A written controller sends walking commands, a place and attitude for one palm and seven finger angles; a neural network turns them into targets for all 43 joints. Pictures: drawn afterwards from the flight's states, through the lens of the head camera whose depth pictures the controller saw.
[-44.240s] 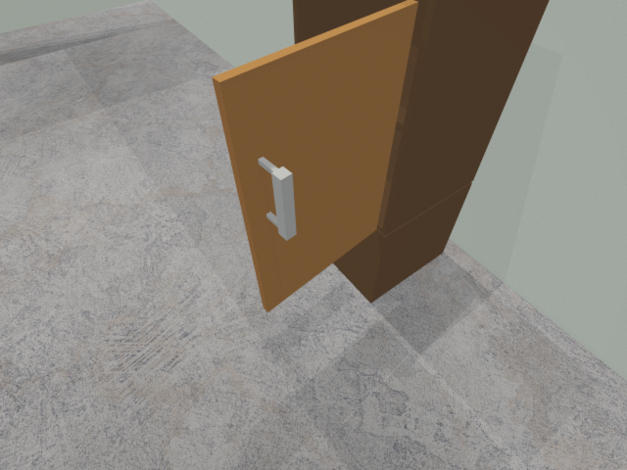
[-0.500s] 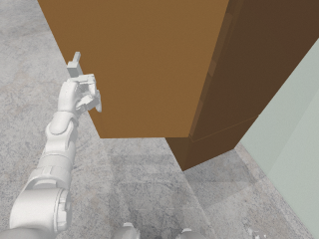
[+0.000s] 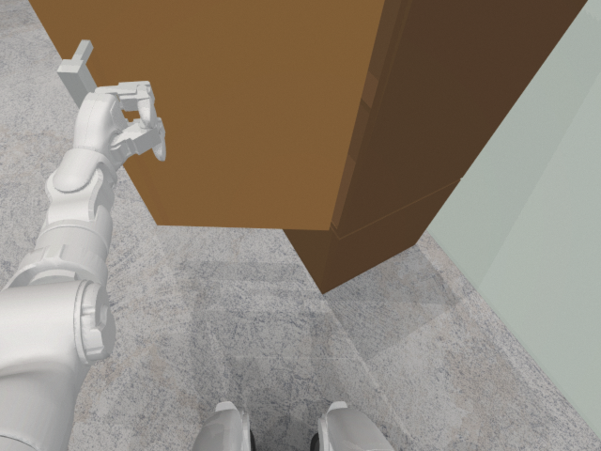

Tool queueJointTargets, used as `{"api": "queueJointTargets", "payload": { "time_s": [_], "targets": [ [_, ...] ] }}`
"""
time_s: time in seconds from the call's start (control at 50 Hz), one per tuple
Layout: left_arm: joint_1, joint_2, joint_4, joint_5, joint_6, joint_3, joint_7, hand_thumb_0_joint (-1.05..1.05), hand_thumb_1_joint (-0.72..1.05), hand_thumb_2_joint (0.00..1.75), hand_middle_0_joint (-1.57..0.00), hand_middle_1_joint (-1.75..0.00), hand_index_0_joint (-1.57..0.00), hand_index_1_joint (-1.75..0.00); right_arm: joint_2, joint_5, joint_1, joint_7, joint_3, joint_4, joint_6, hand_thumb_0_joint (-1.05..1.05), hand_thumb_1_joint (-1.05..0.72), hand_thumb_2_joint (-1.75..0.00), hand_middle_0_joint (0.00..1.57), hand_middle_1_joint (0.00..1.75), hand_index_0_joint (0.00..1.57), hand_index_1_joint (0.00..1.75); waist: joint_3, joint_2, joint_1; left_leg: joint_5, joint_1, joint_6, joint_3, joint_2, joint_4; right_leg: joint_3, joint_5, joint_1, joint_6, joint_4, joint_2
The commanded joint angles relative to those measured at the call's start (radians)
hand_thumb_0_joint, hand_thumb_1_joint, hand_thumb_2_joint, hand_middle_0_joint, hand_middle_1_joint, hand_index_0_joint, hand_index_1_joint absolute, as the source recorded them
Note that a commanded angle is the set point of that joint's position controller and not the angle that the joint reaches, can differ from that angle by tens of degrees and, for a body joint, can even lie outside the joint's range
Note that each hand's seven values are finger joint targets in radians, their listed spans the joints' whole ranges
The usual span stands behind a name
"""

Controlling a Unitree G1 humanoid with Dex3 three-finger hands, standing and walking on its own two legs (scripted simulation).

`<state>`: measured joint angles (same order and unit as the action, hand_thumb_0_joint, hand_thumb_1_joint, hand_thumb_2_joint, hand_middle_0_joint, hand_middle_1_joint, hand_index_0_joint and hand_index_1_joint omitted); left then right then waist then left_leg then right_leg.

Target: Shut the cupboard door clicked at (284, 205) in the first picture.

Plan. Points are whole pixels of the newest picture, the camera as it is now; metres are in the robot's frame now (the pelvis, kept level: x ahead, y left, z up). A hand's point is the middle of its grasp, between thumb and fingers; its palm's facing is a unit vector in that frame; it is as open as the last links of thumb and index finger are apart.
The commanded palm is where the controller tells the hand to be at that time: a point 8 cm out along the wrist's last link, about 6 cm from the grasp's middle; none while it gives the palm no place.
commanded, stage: push the door shut along its arc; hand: left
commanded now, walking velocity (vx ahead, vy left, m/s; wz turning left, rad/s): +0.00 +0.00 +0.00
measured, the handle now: (101, 102) +0.57 +0.23 +0.10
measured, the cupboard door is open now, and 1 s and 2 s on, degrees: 60 47 38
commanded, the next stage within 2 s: pull the fist back off the door in 1.10 s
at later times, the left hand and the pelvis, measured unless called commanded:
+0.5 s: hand (175, 97) +0.56 +0.13 +0.11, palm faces -0.27 -0.96 -0.02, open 2.8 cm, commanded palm +0.57 +0.17 +0.11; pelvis +0.01 +0.00 -0.01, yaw -2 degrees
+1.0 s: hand (190, 80) +0.59 +0.11 +0.11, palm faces -0.36 -0.93 -0.03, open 3.3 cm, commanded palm +0.62 +0.12 +0.11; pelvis +0.01 +0.02 -0.03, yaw -1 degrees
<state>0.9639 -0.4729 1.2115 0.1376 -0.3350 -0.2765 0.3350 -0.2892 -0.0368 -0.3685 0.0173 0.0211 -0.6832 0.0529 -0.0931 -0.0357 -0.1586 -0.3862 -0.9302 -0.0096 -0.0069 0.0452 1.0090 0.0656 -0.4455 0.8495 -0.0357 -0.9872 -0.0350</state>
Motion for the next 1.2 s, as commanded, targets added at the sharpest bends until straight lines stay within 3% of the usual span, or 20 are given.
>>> {"api": "queueJointTargets", "payload": {
  "time_s": [0.0, 0.08, 0.1, 0.16, 0.2, 0.3, 0.36, 0.38, 0.44, 0.5, 0.58, 0.66, 0.72, 0.8, 0.88, 1.02, 1.08, 1.12, 1.16, 1.18],
  "targets": [
    [0.583, -0.236, -0.188, 0.006, -0.061, -0.027, 0.017, 0.0, 0.9, 0.9, -1.3, -1.5, -1.3, -1.5, -0.171, 0.002, -0.138, 0.013, -0.052, 0.059, 0.028, 0.0, -0.9, -0.9, 0.2, 0.3, 0.2, 0.3, -0.446, -0.085, -0.052, 0.159, 0.35, -0.036, 0.077, -0.02, -0.076, -0.08, 0.194, -0.053, 0.016, 0.152, -0.006],
    [0.609, -0.284, -0.107, -0.007, -0.031, -0.053, 0.025, 0.0, 0.9, 0.9, -1.3, -1.5, -1.3, -1.5, -0.18, 0.002, -0.163, 0.012, -0.047, 0.059, 0.024, 0.0, -0.9, -0.9, 0.2, 0.3, 0.2, 0.3, -0.421, -0.048, -0.07, 0.141, 0.28, -0.043, 0.072, -0.016, -0.052, -0.084, 0.184, -0.043, 0.02, 0.145, -0.01],
    [0.612, -0.294, -0.098, -0.013, -0.022, -0.055, 0.027, 0.0, 0.9, 0.9, -1.3, -1.5, -1.3, -1.5, -0.18, 0.003, -0.167, 0.011, -0.046, 0.065, 0.022, 0.0, -0.9, -0.9, 0.2, 0.3, 0.2, 0.3, -0.423, -0.065, -0.07, 0.149, 0.267, -0.043, 0.068, -0.018, -0.048, -0.087, 0.194, -0.046, 0.019, 0.141, -0.01],
    [0.63, -0.328, -0.111, -0.024, -0.019, -0.079, 0.033, 0.0, 0.9, 0.9, -1.3, -1.5, -1.3, -1.5, -0.183, 0.01, -0.187, 0.009, -0.048, 0.072, 0.018, 0.0, -0.9, -0.9, 0.2, 0.3, 0.2, 0.3, -0.497, -0.091, -0.063, 0.213, 0.292, -0.042, 0.067, -0.018, -0.029, -0.082, 0.254, -0.057, 0.017, 0.117, -0.011],
    [0.617, -0.392, -0.11, -0.03, -0.013, -0.125, 0.04, 0.0, 0.9, 0.9, -1.3, -1.5, -1.3, -1.5, -0.185, 0.014, -0.201, 0.009, -0.047, 0.082, 0.012, 0.0, -0.9, -0.9, 0.2, 0.3, 0.2, 0.3, -0.529, -0.069, -0.052, 0.236, 0.253, -0.045, 0.057, -0.019, -0.013, -0.094, 0.3, -0.11, 0.021, 0.11, -0.013],
    [0.686, -0.367, -0.091, -0.044, 0.004, -0.083, 0.06, 0.0, 0.9, 0.9, -1.3, -1.5, -1.3, -1.5, -0.185, 0.013, -0.219, 0.013, -0.049, 0.075, 0.002, 0.0, -0.9, -0.9, 0.2, 0.3, 0.2, 0.3, -0.494, -0.061, -0.093, 0.215, 0.233, -0.05, 0.053, -0.016, 0.002, -0.093, 0.29, -0.07, 0.028, 0.117, -0.018],
    [0.72, -0.388, -0.118, -0.044, 0.003, -0.094, 0.074, 0.0, 0.9, 0.9, -1.3, -1.5, -1.3, -1.5, -0.188, 0.016, -0.235, 0.014, -0.053, 0.064, 0.002, 0.0, -0.9, -0.9, 0.2, 0.3, 0.2, 0.3, -0.557, -0.1, -0.088, 0.271, 0.285, -0.046, 0.06, -0.015, 0.01, -0.088, 0.329, -0.072, 0.023, 0.106, -0.02],
    [0.699, -0.386, -0.095, -0.044, 0.012, -0.094, 0.081, 0.0, 0.9, 0.9, -1.3, -1.5, -1.3, -1.5, -0.189, 0.017, -0.235, 0.013, -0.053, 0.065, 0.0, 0.0, -0.9, -0.9, 0.2, 0.3, 0.2, 0.3, -0.544, -0.099, -0.089, 0.274, 0.287, -0.046, 0.06, -0.015, 0.012, -0.085, 0.33, -0.063, 0.022, 0.109, -0.022],
    [0.756, -0.33, -0.105, -0.033, 0.02, -0.046, 0.098, 0.0, 0.9, 0.9, -1.3, -1.5, -1.3, -1.5, -0.186, 0.021, -0.239, 0.013, -0.052, 0.052, 0.004, 0.0, -0.9, -0.9, 0.2, 0.3, 0.2, 0.3, -0.523, -0.108, -0.114, 0.281, 0.313, -0.048, 0.067, -0.015, 0.017, -0.074, 0.319, -0.018, 0.021, 0.111, -0.026],
    [0.78, -0.382, -0.077, -0.035, 0.035, -0.073, 0.109, 0.0, 0.9, 0.9, -1.3, -1.5, -1.3, -1.5, -0.195, 0.019, -0.239, 0.017, -0.05, 0.046, 0.006, 0.0, -0.9, -0.9, 0.2, 0.3, 0.2, 0.3, -0.518, -0.115, -0.117, 0.269, 0.289, -0.047, 0.067, -0.013, 0.023, -0.078, 0.307, -0.017, 0.021, 0.112, -0.026],
    [0.825, -0.328, -0.086, -0.043, 0.034, -0.022, 0.116, 0.0, 0.9, 0.9, -1.3, -1.5, -1.3, -1.5, -0.194, 0.028, -0.244, 0.016, -0.051, 0.023, 0.018, 0.0, -0.9, -0.9, 0.2, 0.3, 0.2, 0.3, -0.522, -0.192, -0.128, 0.32, 0.388, -0.039, 0.089, -0.005, 0.032, -0.051, 0.289, 0.086, 0.012, 0.099, -0.029],
    [0.886, -0.297, -0.08, -0.038, 0.039, -0.002, 0.119, 0.0, 0.9, 0.9, -1.3, -1.5, -1.3, -1.5, -0.2, 0.032, -0.245, 0.017, -0.052, 0.01, 0.029, 0.0, -0.9, -0.9, 0.2, 0.3, 0.2, 0.3, -0.53, -0.189, -0.149, 0.326, 0.414, -0.039, 0.102, 0.001, 0.043, -0.039, 0.263, 0.142, 0.014, 0.088, -0.031],
    [0.914, -0.271, -0.047, -0.051, 0.057, 0.023, 0.113, 0.0, 0.9, 0.9, -1.3, -1.5, -1.3, -1.5, -0.201, 0.036, -0.245, 0.016, -0.047, 0.003, 0.033, 0.0, -0.9, -0.9, 0.2, 0.3, 0.2, 0.3, -0.5, -0.196, -0.161, 0.295, 0.402, -0.037, 0.113, 0.003, 0.045, -0.027, 0.221, 0.184, 0.01, 0.082, -0.032],
    [0.975, -0.251, -0.081, -0.059, 0.057, 0.036, 0.111, 0.0, 0.9, 0.9, -1.3, -1.5, -1.3, -1.5, -0.205, 0.043, -0.262, 0.017, -0.055, -0.009, 0.043, 0.0, -0.9, -0.9, 0.2, 0.3, 0.2, 0.3, -0.563, -0.214, -0.173, 0.361, 0.469, -0.036, 0.134, 0.009, 0.059, -0.017, 0.234, 0.23, 0.007, 0.061, -0.034],
    [1.025, -0.201, -0.071, -0.068, 0.069, 0.07, 0.104, 0.0, 0.9, 0.9, -1.3, -1.5, -1.3, -1.5, -0.204, 0.051, -0.264, 0.014, -0.054, -0.028, 0.047, 0.0, -0.9, -0.9, 0.2, 0.3, 0.2, 0.3, -0.561, -0.248, -0.187, 0.364, 0.506, -0.031, 0.155, 0.013, 0.066, -0.004, 0.205, 0.295, 0.004, 0.049, -0.035],
    [1.082, -0.206, -0.009, -0.082, 0.102, 0.071, 0.1, 0.0, 0.9, 0.9, -1.3, -1.5, -1.3, -1.5, -0.205, 0.055, -0.274, 0.019, -0.045, -0.037, 0.056, 0.0, -0.9, -0.9, 0.2, 0.3, 0.2, 0.3, -0.537, -0.221, -0.213, 0.302, 0.432, -0.038, 0.148, 0.007, 0.082, 0.004, 0.179, 0.313, 0.004, 0.039, -0.039],
    [1.111, -0.215, -0.024, -0.09, 0.094, 0.072, 0.105, 0.0, 0.9, 0.9, -1.3, -1.5, -1.3, -1.5, -0.205, 0.06, -0.285, 0.02, -0.046, -0.046, 0.06, 0.0, -0.9, -0.9, 0.2, 0.3, 0.2, 0.3, -0.573, -0.24, -0.221, 0.341, 0.459, -0.039, 0.152, 0.01, 0.094, 0.006, 0.196, 0.325, 0.002, 0.029, -0.041],
    [1.136, -0.176, -0.032, -0.09, 0.097, 0.098, 0.111, 0.0, 0.9, 0.9, -1.3, -1.5, -1.3, -1.5, -0.202, 0.062, -0.283, 0.019, -0.048, -0.051, 0.064, 0.0, -0.9, -0.9, 0.2, 0.3, 0.2, 0.3, -0.585, -0.268, -0.225, 0.344, 0.474, -0.038, 0.154, 0.008, 0.101, 0.009, 0.192, 0.351, 0.002, 0.022, -0.042],
    [1.15, -0.196, -0.03, -0.092, 0.094, 0.09, 0.116, 0.0, 0.9, 0.9, -1.3, -1.5, -1.3, -1.5, -0.204, 0.06, -0.289, 0.022, -0.047, -0.052, 0.068, 0.0, -0.9, -0.9, 0.2, 0.3, 0.2, 0.3, -0.59, -0.278, -0.226, 0.362, 0.487, -0.037, 0.158, 0.011, 0.106, 0.01, 0.195, 0.363, 0.001, 0.013, -0.043],
    [1.143, -0.18, -0.011, -0.093, 0.109, 0.096, 0.115, 0.0, 0.9, 0.9, -1.3, -1.5, -1.3, -1.5, -0.201, 0.064, -0.286, 0.021, -0.044, -0.056, 0.065, 0.0, -0.9, -0.9, 0.2, 0.3, 0.2, 0.3, -0.578, -0.256, -0.233, 0.343, 0.465, -0.04, 0.152, 0.006, 0.105, 0.014, 0.192, 0.349, 0.001, 0.021, -0.046]
  ]
}}
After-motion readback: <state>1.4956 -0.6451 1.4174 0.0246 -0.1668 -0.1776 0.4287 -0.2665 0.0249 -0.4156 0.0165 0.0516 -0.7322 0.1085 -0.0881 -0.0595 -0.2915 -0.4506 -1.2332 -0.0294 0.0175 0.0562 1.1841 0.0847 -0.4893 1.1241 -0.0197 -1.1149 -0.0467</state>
